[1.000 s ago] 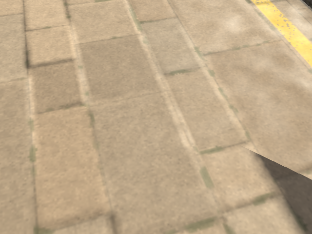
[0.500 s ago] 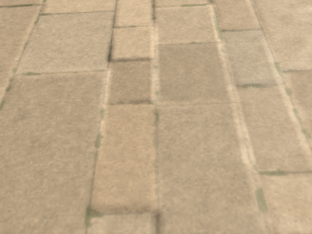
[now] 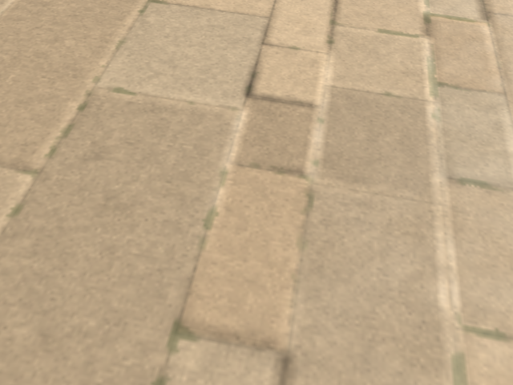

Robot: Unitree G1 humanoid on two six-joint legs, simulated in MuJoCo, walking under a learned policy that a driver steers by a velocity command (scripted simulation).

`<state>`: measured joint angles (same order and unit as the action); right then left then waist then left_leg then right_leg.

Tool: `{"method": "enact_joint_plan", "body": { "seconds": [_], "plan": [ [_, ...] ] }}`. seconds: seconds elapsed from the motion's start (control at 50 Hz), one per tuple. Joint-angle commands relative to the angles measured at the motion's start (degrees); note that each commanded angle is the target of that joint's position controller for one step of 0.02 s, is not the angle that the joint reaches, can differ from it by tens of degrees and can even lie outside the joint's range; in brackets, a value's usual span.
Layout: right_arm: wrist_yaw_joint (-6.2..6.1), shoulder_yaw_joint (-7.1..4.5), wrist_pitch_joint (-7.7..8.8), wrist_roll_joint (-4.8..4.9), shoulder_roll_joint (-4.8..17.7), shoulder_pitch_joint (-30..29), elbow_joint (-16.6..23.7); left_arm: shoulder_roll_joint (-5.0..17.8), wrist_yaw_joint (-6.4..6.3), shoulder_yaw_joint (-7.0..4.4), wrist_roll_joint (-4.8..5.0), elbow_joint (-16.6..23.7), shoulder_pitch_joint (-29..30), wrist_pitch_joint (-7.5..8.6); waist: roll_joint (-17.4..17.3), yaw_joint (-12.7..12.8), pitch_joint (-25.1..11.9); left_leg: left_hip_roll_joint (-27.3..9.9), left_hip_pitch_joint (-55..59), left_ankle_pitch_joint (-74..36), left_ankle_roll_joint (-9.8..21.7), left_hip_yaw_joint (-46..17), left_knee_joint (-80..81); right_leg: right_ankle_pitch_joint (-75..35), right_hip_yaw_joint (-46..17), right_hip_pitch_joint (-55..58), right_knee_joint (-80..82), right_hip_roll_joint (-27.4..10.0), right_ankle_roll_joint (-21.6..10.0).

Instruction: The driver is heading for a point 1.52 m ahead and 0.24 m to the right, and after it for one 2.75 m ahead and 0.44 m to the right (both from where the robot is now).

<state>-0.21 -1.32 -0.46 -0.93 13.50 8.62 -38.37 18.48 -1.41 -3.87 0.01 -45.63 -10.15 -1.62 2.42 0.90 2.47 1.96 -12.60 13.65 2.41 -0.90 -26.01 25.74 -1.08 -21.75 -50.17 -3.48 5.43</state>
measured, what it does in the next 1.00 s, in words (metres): walks ahead: right foot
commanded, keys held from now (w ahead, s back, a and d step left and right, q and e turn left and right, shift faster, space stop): no key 0.44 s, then w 0.56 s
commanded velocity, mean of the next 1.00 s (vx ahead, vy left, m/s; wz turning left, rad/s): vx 0.17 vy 0.00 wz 0.03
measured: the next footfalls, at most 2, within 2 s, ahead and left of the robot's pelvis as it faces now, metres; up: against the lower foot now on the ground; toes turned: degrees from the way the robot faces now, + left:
right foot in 0.14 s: +0.03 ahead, -0.15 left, +0.00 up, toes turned +0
right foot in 1.10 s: +0.41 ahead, -0.14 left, +0.00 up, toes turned -1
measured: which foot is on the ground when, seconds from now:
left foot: down 0.00-1.00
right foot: up 0.00-0.12, down 0.14-0.74, up 0.76-1.00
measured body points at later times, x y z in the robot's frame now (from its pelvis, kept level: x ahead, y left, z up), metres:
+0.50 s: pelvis +0.00 -0.02 +0.00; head +0.01 -0.02 +0.44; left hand +0.09 +0.25 -0.13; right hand +0.10 -0.29 -0.13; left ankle +0.00 +0.10 -0.74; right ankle -0.01 -0.15 -0.74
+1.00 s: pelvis +0.16 -0.02 -0.01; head +0.19 -0.01 +0.44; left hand +0.38 +0.21 -0.10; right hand +0.07 -0.26 -0.14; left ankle +0.00 +0.10 -0.74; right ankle +0.33 -0.15 -0.70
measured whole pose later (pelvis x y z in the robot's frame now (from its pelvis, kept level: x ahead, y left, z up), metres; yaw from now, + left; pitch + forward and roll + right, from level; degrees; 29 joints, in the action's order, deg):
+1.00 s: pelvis +0.16 -0.02 -0.01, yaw +0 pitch +2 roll +0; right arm -0.8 -1.4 4.1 0.8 12.2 27.9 -58.5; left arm 15.0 2.6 -1.1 1.3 -43.9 -0.7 5.2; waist 1.4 -4.8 1.9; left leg 1.0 8.1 18.9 1.2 -1.2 -9.2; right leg 3.9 2.4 -37.1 -40.1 -3.3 -0.4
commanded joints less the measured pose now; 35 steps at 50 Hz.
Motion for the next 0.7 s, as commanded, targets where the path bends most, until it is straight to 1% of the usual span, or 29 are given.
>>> {"method": "enact_joint_plan", "body": {
  "seconds": [0.02,0.06,0.08,0.1,0.12,0.14,0.16,0.18,0.2,0.22,0.24,0.3,0.44,0.46,0.48,0.5,0.52,0.54,0.56,0.6,0.62,0.64,0.66,0.68,0.7],
  "plan": [
    [-0.36,-2.32,0.68,0.08,8.23,-2.32,2.20,2.49,-0.08,-0.23,0.17,2.85,0.86,0.73,-10.20,-0.95,-5.42,-12.41,4.65,-25.13,9.48,-9.25,5.70,-2.03,-0.32,1.86,5.93,-0.58,0.50],
    [-0.31,-2.33,0.36,0.14,8.43,-1.94,1.09,2.74,-0.05,-0.06,0.28,2.80,1.23,0.82,-10.03,-1.55,-5.61,-13.18,5.13,-22.93,10.15,-11.12,5.35,-2.80,0.03,4.13,11.74,-0.19,0.19],
    [-0.28,-2.18,0.28,0.33,8.18,-2.41,0.62,2.80,-0.02,0.00,0.34,2.37,0.45,0.89,-9.77,-1.07,-5.55,-13.12,4.63,-20.92,9.91,-11.64,5.15,-5.41,0.27,6.12,15.90,0.02,-0.18],
    [-0.24,-1.93,0.25,0.71,7.69,-3.14,0.09,2.50,0.04,0.15,0.15,1.70,-0.87,1.04,-9.12,0.13,-5.24,-12.29,3.38,-17.76,8.81,-11.35,4.78,-11.13,0.74,9.41,22.58,0.38,-0.87],
    [-0.12,-1.70,0.45,0.94,7.12,-2.08,-0.91,2.97,0.11,0.30,-0.58,1.33,-1.55,1.26,-7.44,0.71,-4.90,-11.08,1.33,-13.51,6.54,-10.95,5.00,-20.45,-0.22,13.75,28.57,-0.10,-1.84],
    [0.02,-1.48,0.93,0.21,6.48,-0.20,-1.73,5.50,-0.08,0.00,-1.15,1.44,-1.84,1.41,-4.35,-0.37,-5.33,-8.83,-0.67,-8.24,3.75,-9.79,4.17,-29.95,-3.71,17.55,28.50,-3.10,-3.06],
    [0.31,-1.90,1.25,-0.26,7.29,1.95,-2.06,9.36,-0.15,-0.92,-0.55,0.85,-1.22,1.41,1.37,-3.30,-4.48,-5.28,-1.02,-3.57,1.76,-6.59,4.74,-28.86,-2.96,15.76,24.87,-3.60,-5.17],
    [0.17,-1.78,1.14,-0.44,7.49,-0.13,-2.46,7.04,0.24,-0.68,-0.12,0.52,-0.47,1.58,2.02,-1.61,-3.96,-3.48,1.57,-1.68,0.05,-4.43,3.86,-21.60,-2.60,11.81,25.29,-2.56,-6.50],
    [-0.02,-1.91,0.96,-0.20,7.76,-1.95,-2.60,4.90,0.46,-0.08,-0.40,0.38,0.00,1.88,1.24,-0.83,-3.03,-3.21,2.25,-1.77,-0.41,-3.98,2.67,-18.99,-2.56,10.41,26.33,-2.06,-6.23],
    [-0.36,-1.90,0.69,0.10,7.17,-2.42,-2.87,4.29,0.42,0.14,-0.79,-0.10,0.42,2.17,1.38,-0.90,-3.14,-3.43,2.72,-3.32,-0.24,-3.88,2.14,-18.93,-2.49,10.02,26.91,-1.78,-5.57],
    [-0.61,-1.92,0.26,0.23,7.09,-2.34,-3.22,3.86,0.43,0.35,-0.76,-0.39,0.53,2.52,1.81,-0.83,-2.69,-3.47,2.57,-5.20,-0.07,-4.02,1.96,-19.85,-2.28,10.08,27.09,-1.48,-5.09],
    [-0.93,-2.09,-0.26,0.25,6.83,-1.20,-4.91,3.50,0.22,0.67,-0.54,-1.92,-0.71,3.06,0.17,-0.66,-2.73,-3.50,2.89,-6.86,-0.09,-3.88,2.08,-19.61,-1.71,10.54,26.73,-0.97,-4.67],
    [-1.27,-2.34,-0.16,0.49,6.95,0.21,-9.46,3.38,-0.29,1.08,-0.44,-4.47,-0.67,2.86,-2.34,-0.45,-1.76,-3.41,2.79,-8.09,-1.06,-3.44,2.49,-18.74,-1.33,10.96,26.97,-0.21,-5.12],
    [-1.40,-2.39,-0.21,0.63,6.97,1.20,-10.44,3.31,-0.37,1.08,-0.31,-5.24,-1.57,2.74,-2.50,-0.43,-2.93,-2.65,3.12,-2.56,-0.90,-2.65,2.32,-13.20,-0.61,11.30,26.92,0.55,-5.45],
    [-1.55,-2.67,-0.33,1.04,7.51,1.73,-11.06,3.75,-0.50,0.87,0.11,-5.62,-1.89,2.54,-2.44,-0.47,-2.21,-1.59,1.84,7.70,-0.28,-1.83,1.48,-3.83,-0.15,10.10,26.35,1.41,-6.40],
    [-1.65,-2.85,-0.30,1.34,7.77,1.98,-11.29,3.92,-0.63,0.76,0.42,-5.58,-1.80,2.45,-2.29,-0.57,-0.02,-1.30,-1.07,17.79,0.51,-1.96,1.12,5.77,-0.82,7.71,26.31,1.43,-7.59],
    [-1.72,-2.82,0.06,1.49,7.63,1.94,-11.21,3.76,-0.77,0.82,0.59,-5.27,-1.59,2.61,-2.13,-0.59,2.86,-1.62,-4.42,23.98,1.30,-2.78,1.13,12.37,-2.26,5.42,26.83,0.80,-8.74],
    [-1.69,-2.71,0.81,1.71,7.29,2.05,-11.16,3.64,-0.79,0.88,0.82,-5.08,-1.98,3.14,-1.85,-0.45,4.95,-2.13,-6.70,26.25,1.96,-3.61,0.89,15.49,-3.99,4.14,27.36,-0.07,-9.84],
    [-1.51,-2.62,1.81,1.96,6.86,2.33,-11.26,3.74,-0.67,0.84,1.08,-5.22,-2.86,3.89,-1.25,-0.30,5.90,-2.56,-8.13,25.63,2.34,-4.10,0.01,16.27,-6.09,4.26,27.76,-1.25,-10.93],
    [-0.84,-2.56,3.86,2.20,6.22,1.74,-11.21,4.89,-0.26,0.37,1.40,-6.01,-5.54,5.30,1.12,0.46,5.33,-2.36,-10.74,20.52,2.29,-3.31,-3.90,16.03,-12.06,7.56,29.81,-4.74,-13.59],
    [-0.42,-2.43,4.74,2.33,5.49,1.04,-10.94,5.77,-0.01,0.06,1.50,-6.42,-6.88,5.73,3.25,0.67,4.74,-1.55,-12.02,16.82,1.99,-1.62,-6.79,15.93,-16.40,9.81,32.26,-7.31,-15.27],
    [-0.02,-2.27,5.47,2.48,4.65,0.79,-10.76,6.65,0.21,-0.24,1.61,-6.64,-7.50,5.93,5.92,0.33,4.34,-0.75,-12.27,12.72,1.78,0.78,-9.85,15.29,-20.93,11.19,35.13,-10.41,-17.01],
    [0.28,-2.23,5.98,2.65,4.53,1.27,-10.79,7.14,0.37,-0.36,1.74,-6.33,-6.91,5.93,7.34,-0.49,4.62,-0.85,-11.26,11.01,2.26,1.61,-9.83,12.97,-23.46,10.83,36.36,-12.36,-18.18],
    [0.55,-2.27,6.35,2.87,4.73,3.23,-11.57,6.94,0.56,-0.29,1.89,-5.61,-4.93,5.88,7.78,-2.04,4.98,-1.07,-7.63,10.30,3.06,1.61,-6.39,7.86,-22.30,8.87,35.10,-12.10,-17.76],
    [0.73,-2.66,6.59,2.98,5.61,7.86,-13.64,5.88,0.75,0.03,1.95,-4.12,-1.05,5.83,6.39,-4.70,4.42,-1.10,-0.41,8.10,3.74,0.97,-1.53,-0.29,-17.24,5.47,31.64,-9.25,-15.63]
  ]
}}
